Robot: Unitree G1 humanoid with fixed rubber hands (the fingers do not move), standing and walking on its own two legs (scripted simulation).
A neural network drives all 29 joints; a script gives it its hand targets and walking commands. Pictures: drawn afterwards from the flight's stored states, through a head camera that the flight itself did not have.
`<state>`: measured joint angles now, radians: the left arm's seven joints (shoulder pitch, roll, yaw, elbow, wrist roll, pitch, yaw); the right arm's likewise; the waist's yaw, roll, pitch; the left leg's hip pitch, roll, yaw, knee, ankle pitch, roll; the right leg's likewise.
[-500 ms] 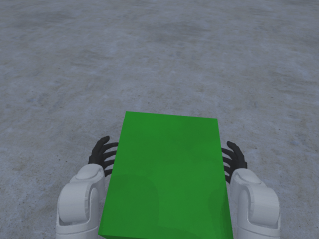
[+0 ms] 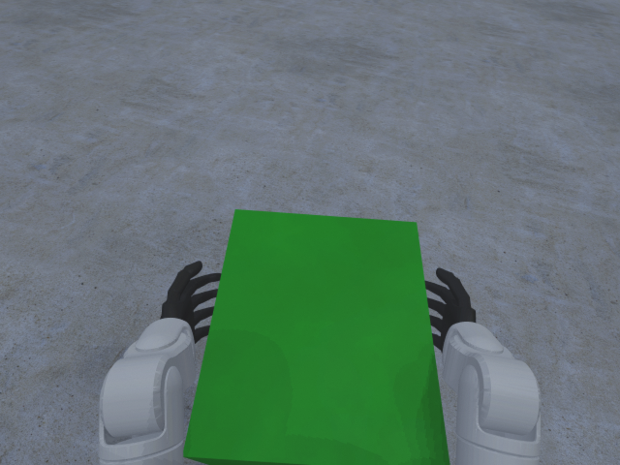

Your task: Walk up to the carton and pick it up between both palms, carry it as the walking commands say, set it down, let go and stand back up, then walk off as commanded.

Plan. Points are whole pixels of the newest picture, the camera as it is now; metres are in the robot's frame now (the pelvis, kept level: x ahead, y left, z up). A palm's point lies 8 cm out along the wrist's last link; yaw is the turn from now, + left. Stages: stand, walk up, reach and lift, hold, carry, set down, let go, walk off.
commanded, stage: carry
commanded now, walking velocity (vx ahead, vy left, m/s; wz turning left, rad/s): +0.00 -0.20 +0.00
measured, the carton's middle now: (315, 353) +0.28 +0.01 +0.00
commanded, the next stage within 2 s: none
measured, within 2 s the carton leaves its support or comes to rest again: neither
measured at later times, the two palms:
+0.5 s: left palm (285, 401) +0.19 +0.04 +0.07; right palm (582, 398) +0.20 -0.28 +0.08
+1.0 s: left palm (439, 455) +0.15 -0.11 +0.07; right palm out of the picture +0.14 -0.43 +0.07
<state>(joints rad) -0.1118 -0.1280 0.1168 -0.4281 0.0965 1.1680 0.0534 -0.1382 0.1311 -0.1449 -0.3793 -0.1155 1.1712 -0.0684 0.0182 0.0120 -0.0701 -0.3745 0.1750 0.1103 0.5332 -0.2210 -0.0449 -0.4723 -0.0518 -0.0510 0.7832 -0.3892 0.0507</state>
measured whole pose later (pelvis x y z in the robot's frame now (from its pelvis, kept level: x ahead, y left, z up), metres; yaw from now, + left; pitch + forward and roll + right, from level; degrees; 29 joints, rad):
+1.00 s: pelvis -0.12 -0.27 -0.02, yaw +1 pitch +5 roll -1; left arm -0.12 -0.13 0.11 -0.39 0.12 1.17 0.05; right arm -0.14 0.13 -0.15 -0.37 -0.10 1.19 -0.09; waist -0.03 -0.01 -0.09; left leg -0.37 0.04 0.16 0.62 -0.36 0.01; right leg -0.46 0.01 -0.16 0.59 -0.22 -0.08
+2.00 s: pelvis -0.22 -0.55 -0.01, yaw +0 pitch +4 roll -2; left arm -0.14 -0.13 0.10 -0.38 0.11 1.17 0.06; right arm -0.15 0.12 -0.16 -0.38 -0.13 1.19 -0.07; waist 0.01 0.05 -0.06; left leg -0.48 0.20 0.06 0.76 -0.45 -0.07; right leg -0.38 -0.04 -0.10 0.56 -0.22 0.01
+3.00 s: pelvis -0.53 -0.68 -0.02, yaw +3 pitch +2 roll +2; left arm -0.12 -0.13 0.13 -0.40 0.13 1.15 0.04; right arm -0.15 0.13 -0.13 -0.35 -0.11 1.15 -0.08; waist -0.02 -0.07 -0.02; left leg -0.24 -0.04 0.08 0.57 -0.36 0.02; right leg -0.59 -0.09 -0.05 0.46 -0.09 0.02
